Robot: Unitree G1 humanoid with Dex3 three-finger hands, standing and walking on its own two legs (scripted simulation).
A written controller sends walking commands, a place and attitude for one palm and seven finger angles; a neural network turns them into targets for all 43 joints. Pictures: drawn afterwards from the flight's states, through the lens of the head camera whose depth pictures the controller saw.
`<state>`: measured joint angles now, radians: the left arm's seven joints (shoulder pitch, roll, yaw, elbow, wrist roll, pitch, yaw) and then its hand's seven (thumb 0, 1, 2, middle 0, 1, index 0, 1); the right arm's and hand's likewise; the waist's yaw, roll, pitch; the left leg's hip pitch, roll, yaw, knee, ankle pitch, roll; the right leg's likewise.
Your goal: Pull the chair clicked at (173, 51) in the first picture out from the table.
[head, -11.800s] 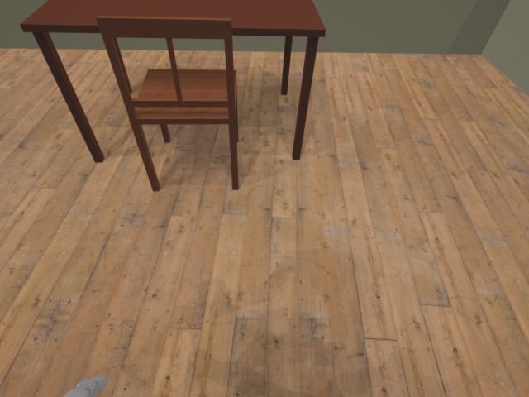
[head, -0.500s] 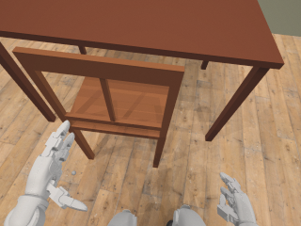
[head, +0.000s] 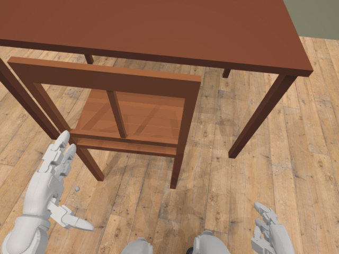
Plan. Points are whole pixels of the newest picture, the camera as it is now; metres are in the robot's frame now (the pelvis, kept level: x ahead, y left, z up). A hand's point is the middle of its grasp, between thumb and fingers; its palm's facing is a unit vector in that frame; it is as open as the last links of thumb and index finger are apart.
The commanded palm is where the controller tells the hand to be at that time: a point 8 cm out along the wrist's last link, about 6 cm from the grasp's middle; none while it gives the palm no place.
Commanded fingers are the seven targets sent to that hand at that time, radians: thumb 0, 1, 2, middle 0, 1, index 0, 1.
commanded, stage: raise the hand toward the chair's back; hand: left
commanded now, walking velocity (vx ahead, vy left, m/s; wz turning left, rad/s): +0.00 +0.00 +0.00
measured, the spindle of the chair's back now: (117, 116) +0.49 +0.18 -0.05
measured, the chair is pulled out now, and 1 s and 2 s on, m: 0.00 0.00 0.00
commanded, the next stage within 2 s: aim the fingers beside a spindle in 0.12 s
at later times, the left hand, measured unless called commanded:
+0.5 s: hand (89, 186) +0.26 +0.19 +0.02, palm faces -0.07 -1.00 -0.05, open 16.9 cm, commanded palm +0.24 +0.24 +0.03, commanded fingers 0.00 -0.50 0.30 -0.06 -0.08 -0.06 -0.08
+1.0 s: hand (97, 173) +0.29 +0.18 +0.01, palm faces -0.06 -1.00 -0.05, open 16.9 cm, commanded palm +0.27 +0.24 +0.01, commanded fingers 0.00 -0.50 0.30 -0.06 -0.08 -0.06 -0.08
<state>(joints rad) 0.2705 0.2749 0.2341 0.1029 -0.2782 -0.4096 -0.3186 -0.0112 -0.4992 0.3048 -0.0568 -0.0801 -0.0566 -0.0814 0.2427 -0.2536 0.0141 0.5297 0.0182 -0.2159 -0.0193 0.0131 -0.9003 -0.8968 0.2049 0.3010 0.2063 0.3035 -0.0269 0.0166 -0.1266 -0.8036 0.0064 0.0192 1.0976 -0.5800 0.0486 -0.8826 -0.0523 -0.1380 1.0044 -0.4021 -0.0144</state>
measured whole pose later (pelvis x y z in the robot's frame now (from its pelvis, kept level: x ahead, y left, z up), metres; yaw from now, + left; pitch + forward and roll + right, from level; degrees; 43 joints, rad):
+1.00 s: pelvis -0.01 -0.01 -0.02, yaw +0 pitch +20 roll -2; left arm 0.02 0.27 0.23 0.32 -0.26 -0.45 -0.32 -0.01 -0.50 0.30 -0.06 -0.08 -0.06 -0.08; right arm 0.22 -0.26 0.02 0.56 0.01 -0.21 -0.03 0.01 -0.90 -0.90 0.21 0.30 0.21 0.30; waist -0.04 0.02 -0.14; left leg -0.94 0.01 0.02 1.18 -0.60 0.04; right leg -1.03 -0.06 -0.13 1.11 -0.42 -0.03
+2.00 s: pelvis -0.01 -0.01 -0.03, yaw +0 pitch +23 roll -2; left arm -0.17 0.25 0.19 0.48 -0.21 -0.47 -0.24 -0.01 -0.50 0.30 -0.06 -0.08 -0.06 -0.08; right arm 0.23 -0.26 0.01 0.57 0.01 -0.10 -0.01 0.01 -0.90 -0.90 0.20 0.30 0.21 0.30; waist -0.05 0.02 -0.16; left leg -1.03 0.00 0.03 1.24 -0.61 0.04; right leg -1.13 -0.06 -0.12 1.16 -0.43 -0.03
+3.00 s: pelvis -0.02 -0.01 -0.04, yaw +0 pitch +23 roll -2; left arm -0.22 0.24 0.18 0.49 -0.16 -0.48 -0.19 -0.01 -0.50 0.30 -0.06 -0.08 -0.06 -0.08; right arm 0.21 -0.25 0.01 0.56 0.00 -0.10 -0.01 0.01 -0.90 -0.90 0.20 0.30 0.21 0.30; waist -0.06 0.02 -0.14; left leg -1.06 0.00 0.03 1.27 -0.62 0.04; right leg -1.15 -0.06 -0.11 1.19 -0.44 -0.03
